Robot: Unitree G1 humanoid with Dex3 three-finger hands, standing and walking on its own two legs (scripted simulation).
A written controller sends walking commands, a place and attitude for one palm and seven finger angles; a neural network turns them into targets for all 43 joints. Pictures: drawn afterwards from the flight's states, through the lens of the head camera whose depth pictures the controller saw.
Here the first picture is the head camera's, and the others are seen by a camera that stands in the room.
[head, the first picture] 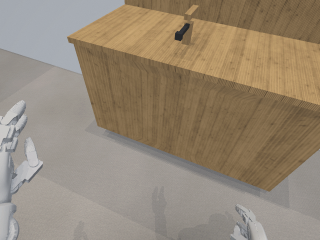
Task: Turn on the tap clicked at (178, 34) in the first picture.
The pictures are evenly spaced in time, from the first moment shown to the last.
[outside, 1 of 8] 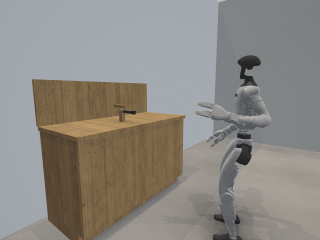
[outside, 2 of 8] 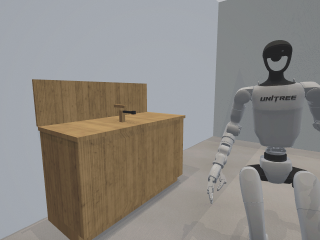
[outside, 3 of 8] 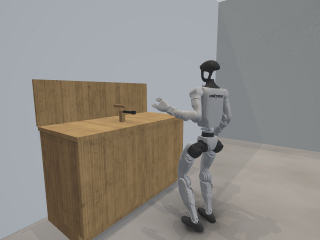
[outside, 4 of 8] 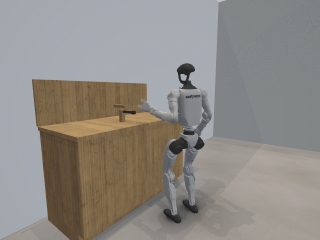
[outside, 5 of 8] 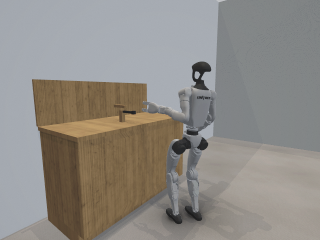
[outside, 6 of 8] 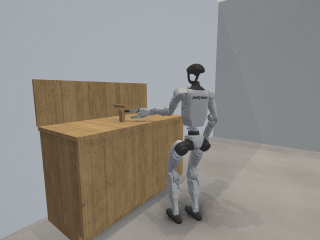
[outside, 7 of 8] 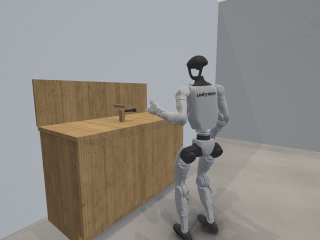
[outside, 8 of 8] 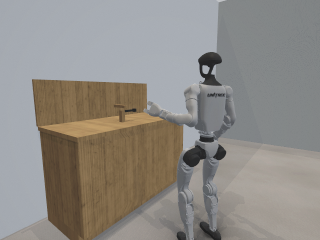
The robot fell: no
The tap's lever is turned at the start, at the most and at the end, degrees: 0 86 86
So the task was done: yes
